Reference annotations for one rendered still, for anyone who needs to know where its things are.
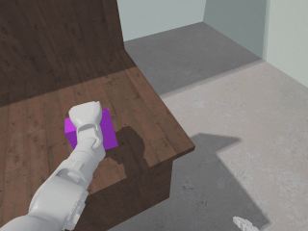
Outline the left robot hand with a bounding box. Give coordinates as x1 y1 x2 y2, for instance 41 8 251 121
68 101 102 128

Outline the right robot hand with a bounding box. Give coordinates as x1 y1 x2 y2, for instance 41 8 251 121
233 217 259 231

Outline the robot left upper arm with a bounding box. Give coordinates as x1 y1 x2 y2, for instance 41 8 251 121
0 175 89 231

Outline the left robot forearm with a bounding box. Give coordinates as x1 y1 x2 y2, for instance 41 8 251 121
28 121 106 214

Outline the table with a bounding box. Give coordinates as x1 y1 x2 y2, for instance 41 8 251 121
0 0 195 231

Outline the sponge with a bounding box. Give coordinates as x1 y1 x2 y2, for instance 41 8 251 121
64 108 118 150

